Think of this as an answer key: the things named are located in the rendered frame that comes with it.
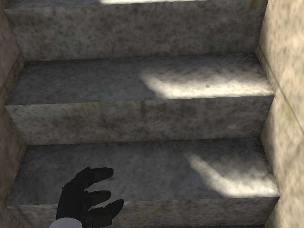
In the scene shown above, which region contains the left robot hand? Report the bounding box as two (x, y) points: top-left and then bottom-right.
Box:
(55, 167), (124, 228)

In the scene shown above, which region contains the left robot forearm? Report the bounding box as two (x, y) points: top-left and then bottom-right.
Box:
(49, 218), (83, 228)

